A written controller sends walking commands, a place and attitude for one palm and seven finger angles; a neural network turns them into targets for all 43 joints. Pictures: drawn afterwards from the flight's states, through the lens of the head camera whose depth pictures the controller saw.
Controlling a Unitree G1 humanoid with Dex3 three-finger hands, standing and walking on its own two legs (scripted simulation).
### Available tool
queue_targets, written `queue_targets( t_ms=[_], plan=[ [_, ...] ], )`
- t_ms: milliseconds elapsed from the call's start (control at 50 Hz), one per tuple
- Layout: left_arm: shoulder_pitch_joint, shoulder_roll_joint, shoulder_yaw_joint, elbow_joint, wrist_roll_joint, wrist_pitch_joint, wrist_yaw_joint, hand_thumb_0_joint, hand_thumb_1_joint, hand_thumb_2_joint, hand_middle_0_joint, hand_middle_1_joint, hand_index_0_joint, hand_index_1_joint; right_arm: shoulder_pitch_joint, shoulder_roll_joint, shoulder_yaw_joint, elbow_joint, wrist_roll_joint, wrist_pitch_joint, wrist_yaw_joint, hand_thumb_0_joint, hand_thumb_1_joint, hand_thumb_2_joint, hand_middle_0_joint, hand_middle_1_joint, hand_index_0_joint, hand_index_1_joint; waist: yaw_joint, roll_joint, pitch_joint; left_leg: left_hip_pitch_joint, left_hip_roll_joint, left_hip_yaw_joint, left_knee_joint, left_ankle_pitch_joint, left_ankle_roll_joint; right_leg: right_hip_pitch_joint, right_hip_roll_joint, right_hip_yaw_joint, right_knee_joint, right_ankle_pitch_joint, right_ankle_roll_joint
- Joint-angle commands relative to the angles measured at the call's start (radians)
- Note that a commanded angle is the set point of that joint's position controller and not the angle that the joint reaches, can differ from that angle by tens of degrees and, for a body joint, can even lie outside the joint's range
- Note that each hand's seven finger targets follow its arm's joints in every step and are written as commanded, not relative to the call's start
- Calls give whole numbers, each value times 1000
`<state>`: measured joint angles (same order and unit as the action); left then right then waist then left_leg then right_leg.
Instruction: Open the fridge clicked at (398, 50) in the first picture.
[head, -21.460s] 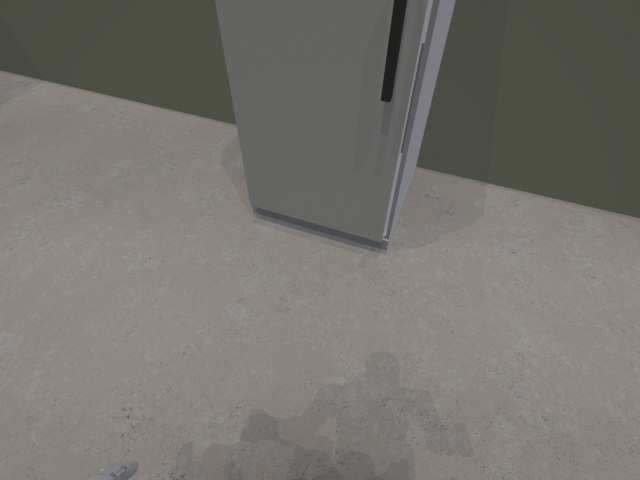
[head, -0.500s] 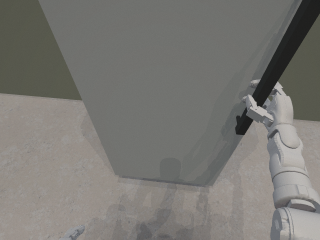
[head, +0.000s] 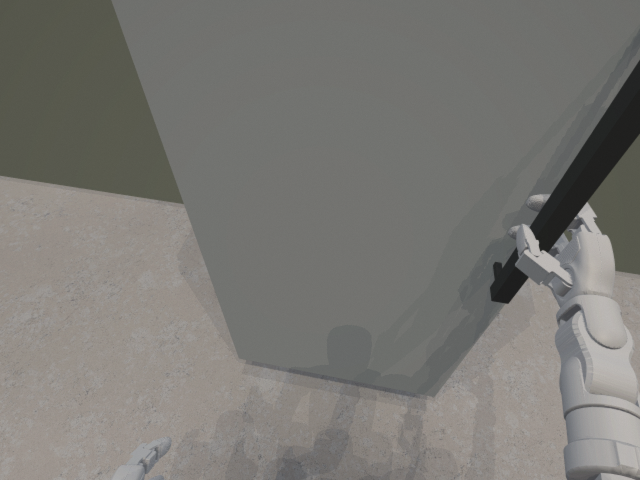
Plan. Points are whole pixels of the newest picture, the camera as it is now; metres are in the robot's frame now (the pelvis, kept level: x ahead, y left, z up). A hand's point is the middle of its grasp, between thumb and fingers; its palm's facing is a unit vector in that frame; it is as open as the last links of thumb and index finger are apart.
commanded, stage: pull the door a little, standing still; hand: right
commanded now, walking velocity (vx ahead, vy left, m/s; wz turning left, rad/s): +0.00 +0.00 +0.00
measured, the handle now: (556, 196) +0.45 -0.23 +0.15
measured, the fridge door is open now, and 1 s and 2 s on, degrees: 0 7 25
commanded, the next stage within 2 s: walk backward, drawing the door open in 0.52 s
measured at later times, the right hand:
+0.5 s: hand (528, 257) +0.38 -0.20 +0.11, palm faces +0.09 +1.00 +0.00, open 6.3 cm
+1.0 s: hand (532, 289) +0.33 -0.19 +0.11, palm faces +0.15 +0.94 -0.29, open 6.4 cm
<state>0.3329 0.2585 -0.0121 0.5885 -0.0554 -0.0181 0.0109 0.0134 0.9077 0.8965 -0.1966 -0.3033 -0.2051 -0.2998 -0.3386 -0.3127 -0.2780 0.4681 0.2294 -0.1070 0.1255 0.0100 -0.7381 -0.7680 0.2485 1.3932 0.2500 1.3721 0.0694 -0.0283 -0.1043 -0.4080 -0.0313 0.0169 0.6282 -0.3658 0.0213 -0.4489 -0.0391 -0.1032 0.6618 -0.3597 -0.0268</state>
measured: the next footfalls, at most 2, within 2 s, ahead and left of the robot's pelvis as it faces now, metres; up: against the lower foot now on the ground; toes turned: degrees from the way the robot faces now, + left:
left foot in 0.92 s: +0.17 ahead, +0.02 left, +0.00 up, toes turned +8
right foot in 1.20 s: +0.29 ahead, -0.14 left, +0.00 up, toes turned -10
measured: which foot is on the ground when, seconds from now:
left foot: down 0.00-0.76, up 0.78-0.90, down 0.92-1.00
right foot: down 0.00-0.92, up 0.94-1.00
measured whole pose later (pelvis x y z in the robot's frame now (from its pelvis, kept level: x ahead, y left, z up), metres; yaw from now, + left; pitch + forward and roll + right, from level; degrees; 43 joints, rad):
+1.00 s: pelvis +0.13 -0.02 +0.03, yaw +1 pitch -1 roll -2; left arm 0.24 0.22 -0.01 0.51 0.00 -0.06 0.08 0.01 0.91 0.90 -0.20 -0.30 -0.20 -0.30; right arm 0.56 -0.23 -0.07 -0.39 0.09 -0.04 -0.09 -0.04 -0.55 -0.76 0.37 1.32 0.38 1.39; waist 0.00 -0.04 0.09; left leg -0.18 -0.03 0.15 0.44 -0.14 0.11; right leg -0.34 0.11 0.03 0.98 -0.37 0.03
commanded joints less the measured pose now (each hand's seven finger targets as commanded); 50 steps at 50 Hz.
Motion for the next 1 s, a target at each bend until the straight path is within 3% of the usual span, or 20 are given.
queue_targets(
  t_ms=[0,80,120,260,460,580,600,620,640,660,700,760,800,840,860,880,900,920,960,980],
  plan=[
    [-42,125,59,-142,2,-58,3,0,900,900,-200,-300,-200,-300,-82,-123,2,-403,12,-71,55,0,-900,-900,450,1400,450,1400,-91,-51,-338,144,-5,15,-10,648,-8,304,0,91,-22,747,-2],
    [-33,135,59,-118,9,-47,15,0,900,900,-200,-300,-200,-300,-161,-209,-64,-396,-4,-40,30,0,-900,-900,450,1400,450,1400,-68,-28,-297,144,-5,11,-25,665,-11,292,1,91,-33,736,0],
    [-30,129,60,-106,9,-43,25,0,900,900,-200,-300,-200,-300,-272,-150,-5,-383,-9,-32,26,0,-900,-900,450,1400,450,1400,-33,-22,-269,121,-5,13,-38,650,-13,294,3,88,-27,703,-3],
    [-65,111,57,-132,14,-46,14,0,900,900,-200,-300,-200,-300,-43,-94,15,-462,0,-18,36,0,-900,-900,450,1400,450,1400,-90,-50,-341,183,6,20,-28,713,-8,347,4,94,-35,828,10],
    [-136,85,42,-214,17,-54,-4,0,900,900,-200,-300,-200,-300,379,-70,10,-794,28,-4,37,0,-900,-900,450,1400,450,1400,-144,-55,-290,304,19,28,-39,813,-2,334,-1,78,-77,866,12],
    [-157,63,39,-258,28,-74,-23,0,900,900,-200,-300,-200,-300,858,1,50,-1130,24,6,-5,0,-900,-900,450,1400,450,1400,-157,-76,-165,306,23,56,-73,791,11,301,-3,84,-103,856,29],
    [-157,66,41,-257,32,-79,-23,0,900,900,-200,-300,-200,-300,872,-30,24,-1195,20,3,-18,0,-900,-900,450,1400,450,1400,-157,-85,-163,310,26,52,-74,815,12,296,1,83,-97,849,27],
    [-130,119,20,-196,43,-76,22,0,900,900,-200,-300,-200,-300,363,-369,-194,-1069,-144,-42,-148,0,-900,-900,450,1400,450,1400,-51,-85,-15,300,63,-20,-111,900,-2,247,10,95,-96,763,-10],
    [-150,99,37,-172,54,-73,29,0,900,900,-200,-300,-200,-300,591,-135,-69,-939,-133,-27,-172,0,-900,-900,450,1400,450,1400,-61,-21,-72,367,86,11,-85,971,-6,227,10,106,-81,843,-6],
    [-164,102,37,-198,58,-68,37,0,900,900,-200,-300,-200,-300,744,-48,24,-921,-144,-10,-178,0,-900,-900,450,1400,450,1400,-80,8,-74,405,66,40,-56,981,-18,232,20,99,-78,941,5],
    [-160,109,47,-214,63,-61,44,0,900,900,-200,-300,-200,-300,788,-37,63,-1019,-147,-5,-192,0,-900,-900,450,1400,450,1400,-73,-59,-62,356,25,87,7,858,-22,289,15,123,-102,1119,24],
    [-133,95,59,-198,104,-53,31,0,900,900,-200,-300,-200,-300,806,-10,118,-1095,-168,13,-212,0,-900,-900,450,1400,450,1400,-19,-327,7,-246,-91,139,139,-8,-36,850,-94,320,-200,1690,30],
    [-124,76,65,-196,103,-44,13,0,900,900,-200,-300,-200,-300,842,-9,111,-1093,-189,28,-235,0,-900,-900,450,1400,450,1400,-25,-243,18,-193,-97,144,-17,19,-6,804,-71,295,-127,1623,55],
    [-146,57,61,-213,77,-53,22,0,900,900,-200,-300,-200,-300,900,-12,111,-1111,-170,38,-233,0,-900,-900,450,1400,450,1400,-49,-120,-8,92,-91,174,-262,333,23,622,-19,250,-15,1472,94],
    [-196,45,50,-233,69,-60,35,0,900,900,-200,-300,-200,-300,930,-29,91,-1138,-161,29,-227,0,-900,-900,450,1400,450,1400,-94,-56,-9,360,-46,126,-350,627,57,371,20,235,83,1144,116],
    [-248,43,40,-257,49,-72,58,0,900,900,-200,-300,-200,-300,927,-63,61,-1175,-152,10,-233,0,-900,-900,450,1400,450,1400,-137,52,-41,711,110,10,-284,1151,115,10,92,202,228,561,113],
    [-270,29,28,-278,46,-96,83,0,900,900,-200,-300,-200,-300,936,-75,39,-1111,-148,-6,-242,0,-900,-900,450,1400,450,1400,-147,169,-37,777,316,-123,-181,1504,167,-192,185,175,385,-142,72],
    [-231,22,32,-278,52,-114,101,0,900,900,-200,-300,-200,-300,987,-31,43,-950,-156,16,-258,0,-900,-900,450,1400,450,1400,-181,155,59,654,329,-90,-191,1473,115,-214,164,192,381,-220,33],
    [-184,30,15,-214,60,-115,75,0,900,900,-200,-300,-200,-300,883,-1,90,-984,-178,-33,-239,0,-900,-900,450,1400,450,1400,-94,233,27,574,315,-34,-117,1247,85,-222,74,122,448,-117,41],
    [-189,31,21,-183,65,-99,76,0,900,900,-200,-300,-200,-300,871,15,95,-975,-183,-43,-228,0,-900,-900,450,1400,450,1400,-77,186,-3,454,292,18,-151,1090,70,-122,49,85,419,-85,55]
  ],
)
